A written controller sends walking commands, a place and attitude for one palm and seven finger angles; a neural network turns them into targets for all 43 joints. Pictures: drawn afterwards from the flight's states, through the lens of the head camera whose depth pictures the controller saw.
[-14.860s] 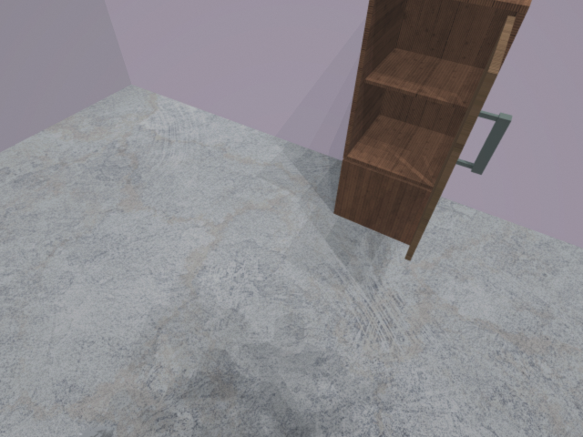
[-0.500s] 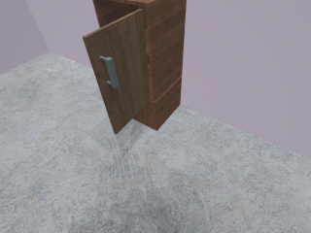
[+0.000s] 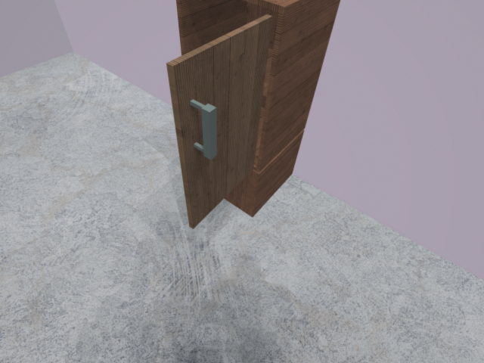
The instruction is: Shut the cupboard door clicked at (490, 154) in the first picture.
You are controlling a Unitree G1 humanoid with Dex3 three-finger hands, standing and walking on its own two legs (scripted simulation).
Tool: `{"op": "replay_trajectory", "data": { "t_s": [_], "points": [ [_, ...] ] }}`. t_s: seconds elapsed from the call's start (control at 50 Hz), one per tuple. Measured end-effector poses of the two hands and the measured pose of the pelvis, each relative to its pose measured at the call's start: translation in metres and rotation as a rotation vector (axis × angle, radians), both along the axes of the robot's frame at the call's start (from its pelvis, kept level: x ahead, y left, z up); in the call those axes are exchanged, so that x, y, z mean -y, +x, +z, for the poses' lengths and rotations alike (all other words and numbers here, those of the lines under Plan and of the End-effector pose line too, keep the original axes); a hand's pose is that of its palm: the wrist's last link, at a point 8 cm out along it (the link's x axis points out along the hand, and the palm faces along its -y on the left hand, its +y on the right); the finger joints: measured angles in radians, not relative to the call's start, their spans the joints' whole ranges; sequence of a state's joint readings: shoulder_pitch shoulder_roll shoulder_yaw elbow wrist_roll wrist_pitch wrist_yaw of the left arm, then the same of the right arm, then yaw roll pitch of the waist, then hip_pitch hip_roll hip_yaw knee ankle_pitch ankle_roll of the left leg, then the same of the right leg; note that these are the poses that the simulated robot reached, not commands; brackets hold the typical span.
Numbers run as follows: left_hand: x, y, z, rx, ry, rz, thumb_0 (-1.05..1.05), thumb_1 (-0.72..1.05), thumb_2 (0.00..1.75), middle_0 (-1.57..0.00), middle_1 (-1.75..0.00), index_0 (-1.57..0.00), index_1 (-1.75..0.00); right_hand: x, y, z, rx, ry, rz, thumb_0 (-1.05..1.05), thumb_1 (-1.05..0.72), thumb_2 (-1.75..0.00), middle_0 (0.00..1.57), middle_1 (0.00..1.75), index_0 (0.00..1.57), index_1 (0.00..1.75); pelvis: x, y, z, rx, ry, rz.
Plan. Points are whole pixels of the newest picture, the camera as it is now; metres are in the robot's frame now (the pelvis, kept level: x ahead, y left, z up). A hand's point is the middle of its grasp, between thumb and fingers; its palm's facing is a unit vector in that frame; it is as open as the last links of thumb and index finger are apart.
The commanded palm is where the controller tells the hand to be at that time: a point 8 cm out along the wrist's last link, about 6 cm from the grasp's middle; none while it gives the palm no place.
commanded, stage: take the last steps up to it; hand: left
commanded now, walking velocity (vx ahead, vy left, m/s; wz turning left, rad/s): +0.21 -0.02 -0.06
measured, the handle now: (202, 129) +0.61 +0.16 +0.02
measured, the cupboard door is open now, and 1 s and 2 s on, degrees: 91 91 91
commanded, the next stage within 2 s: come to a stop and stand still in 0.20 s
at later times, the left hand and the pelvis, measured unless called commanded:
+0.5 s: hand (187, 309) +0.25 +0.13 -0.16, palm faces -0.02 -0.98 -0.21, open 7.3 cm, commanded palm none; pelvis +0.14 -0.03 +0.00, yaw -1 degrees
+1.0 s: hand (111, 359) +0.15 +0.25 -0.17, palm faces +0.05 -0.96 -0.27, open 7.3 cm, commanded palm none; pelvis +0.12 +0.05 -0.01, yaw -2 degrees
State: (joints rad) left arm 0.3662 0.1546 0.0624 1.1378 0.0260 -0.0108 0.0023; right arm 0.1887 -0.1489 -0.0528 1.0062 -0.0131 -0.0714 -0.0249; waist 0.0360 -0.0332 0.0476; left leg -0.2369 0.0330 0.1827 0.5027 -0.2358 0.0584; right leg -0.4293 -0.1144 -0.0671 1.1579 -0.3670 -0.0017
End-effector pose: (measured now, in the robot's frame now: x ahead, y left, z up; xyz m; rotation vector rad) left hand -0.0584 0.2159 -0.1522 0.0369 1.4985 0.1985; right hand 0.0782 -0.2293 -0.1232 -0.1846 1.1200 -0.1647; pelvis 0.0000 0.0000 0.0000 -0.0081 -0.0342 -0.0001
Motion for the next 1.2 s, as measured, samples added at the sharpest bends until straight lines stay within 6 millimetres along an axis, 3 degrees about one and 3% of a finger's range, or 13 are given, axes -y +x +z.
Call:
{"op": "replay_trajectory", "data": {
  "t_s": [0.1,0.2,0.34,0.42,0.48,0.58,0.7,0.82,0.9,1.0,1.1,1.2],
  "points": [
    [-0.025,0.098,0.012,0.175,0.049,-0.054,0.01,0.92,0.90,-0.20,-0.30,-0.20,-0.30,-0.005,-0.014,-0.001,-0.090,0.006,-0.044,-0.02,-0.95,-0.90,0.21,0.30,0.20,0.30,-0.008,0.030,0.007,-0.008,0.016,-0.009],
    [-0.028,0.180,0.023,0.287,0.071,-0.099,0.00,0.92,0.90,-0.20,-0.30,-0.20,-0.30,-0.016,-0.036,-0.010,-0.228,0.052,-0.089,-0.01,-0.93,-0.90,0.20,0.30,0.20,0.30,-0.008,0.061,0.007,-0.011,0.031,-0.011],
    [0.001,0.267,0.024,0.319,0.073,-0.198,0.00,0.92,0.90,-0.20,-0.30,-0.20,-0.30,-0.026,-0.053,-0.025,-0.397,0.132,-0.173,0.00,-0.92,-0.90,0.20,0.30,0.20,0.30,0.009,0.109,0.000,-0.016,0.038,-0.033],
    [0.025,0.296,0.016,0.335,0.074,-0.219,0.00,0.91,0.90,-0.20,-0.30,-0.20,-0.30,-0.020,-0.046,-0.036,-0.472,0.161,-0.199,0.00,-0.91,-0.90,0.21,0.30,0.20,0.30,0.024,0.134,-0.010,-0.019,0.028,-0.032],
    [0.037,0.297,0.017,0.315,0.064,-0.206,0.00,0.91,0.90,-0.20,-0.30,-0.20,-0.30,-0.011,-0.023,-0.036,-0.470,0.152,-0.195,0.00,-0.91,-0.90,0.21,0.30,0.20,0.30,0.027,0.142,-0.006,-0.021,0.026,-0.023],
    [0.025,0.296,0.024,0.304,0.102,-0.162,-0.02,0.94,0.90,-0.20,-0.30,-0.21,-0.30,0.006,0.034,-0.035,-0.372,0.114,-0.138,0.00,-0.91,-0.90,0.20,0.30,0.20,0.30,0.025,0.142,-0.001,-0.029,0.034,-0.016],
    [-0.008,0.276,0.020,0.272,0.117,-0.140,-0.01,0.92,0.90,-0.20,-0.30,-0.21,-0.30,0.012,0.096,-0.026,-0.191,0.049,-0.075,0.00,-0.91,-0.90,0.20,0.30,0.20,0.30,0.008,0.132,-0.002,-0.028,0.025,-0.020],
    [-0.051,0.246,0.007,0.270,0.131,-0.113,0.00,0.91,0.90,-0.20,-0.30,-0.21,-0.30,-0.002,0.128,-0.011,0.009,-0.022,-0.031,0.00,-0.91,-0.90,0.20,0.30,0.20,0.30,-0.025,0.126,-0.013,-0.002,0.003,-0.013],
    [-0.072,0.225,0.011,0.254,0.138,-0.113,0.00,0.91,0.90,-0.20,-0.30,-0.20,-0.30,-0.021,0.134,-0.004,0.074,-0.016,-0.006,0.00,-0.91,-0.90,0.20,0.30,0.20,0.30,-0.039,0.122,-0.012,0.010,0.013,-0.028],
    [-0.084,0.196,0.015,0.235,0.147,-0.110,0.01,0.91,0.90,-0.20,-0.30,-0.20,-0.30,-0.045,0.128,-0.012,0.080,0.032,0.016,0.00,-0.91,-0.90,0.20,0.30,0.20,0.30,-0.050,0.115,-0.012,0.011,0.022,-0.035],
    [-0.083,0.172,0.019,0.187,0.119,-0.119,0.01,0.91,0.90,-0.20,-0.30,-0.20,-0.30,-0.065,0.102,-0.015,0.027,0.069,-0.005,0.00,-0.91,-0.90,0.21,0.30,0.20,0.30,-0.060,0.110,-0.005,0.004,0.014,-0.037],
    [-0.078,0.162,0.017,0.153,0.085,-0.128,0.01,0.91,0.90,-0.20,-0.30,-0.20,-0.30,-0.061,0.065,-0.016,-0.062,0.044,-0.035,-0.01,-0.93,-0.90,0.21,0.30,0.20,0.30,-0.066,0.106,-0.002,-0.005,0.014,-0.039]
  ]
}}
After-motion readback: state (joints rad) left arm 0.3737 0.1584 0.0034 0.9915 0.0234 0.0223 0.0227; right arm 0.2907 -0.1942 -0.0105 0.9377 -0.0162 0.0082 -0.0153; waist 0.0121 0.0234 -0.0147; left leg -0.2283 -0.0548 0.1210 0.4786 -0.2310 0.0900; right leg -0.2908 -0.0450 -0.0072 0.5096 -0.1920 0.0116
